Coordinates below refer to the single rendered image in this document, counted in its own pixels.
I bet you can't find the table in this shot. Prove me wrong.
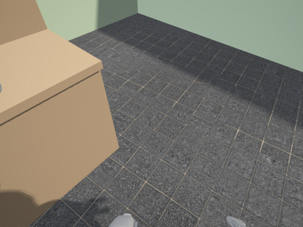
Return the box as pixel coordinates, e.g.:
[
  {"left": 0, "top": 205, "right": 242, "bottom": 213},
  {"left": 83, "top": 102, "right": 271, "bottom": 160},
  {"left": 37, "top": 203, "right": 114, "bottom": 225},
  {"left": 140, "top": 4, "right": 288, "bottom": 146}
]
[{"left": 0, "top": 0, "right": 119, "bottom": 227}]

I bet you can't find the left robot thigh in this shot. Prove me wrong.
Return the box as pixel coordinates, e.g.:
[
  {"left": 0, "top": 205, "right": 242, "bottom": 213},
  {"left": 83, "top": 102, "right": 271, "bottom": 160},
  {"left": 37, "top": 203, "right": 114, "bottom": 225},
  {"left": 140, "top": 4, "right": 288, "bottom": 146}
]
[{"left": 109, "top": 215, "right": 138, "bottom": 227}]

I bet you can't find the robot right hand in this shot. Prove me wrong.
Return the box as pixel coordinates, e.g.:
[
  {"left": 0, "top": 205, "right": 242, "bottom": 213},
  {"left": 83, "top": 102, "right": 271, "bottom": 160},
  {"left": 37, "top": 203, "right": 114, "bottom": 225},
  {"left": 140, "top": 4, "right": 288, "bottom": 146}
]
[{"left": 226, "top": 216, "right": 246, "bottom": 227}]

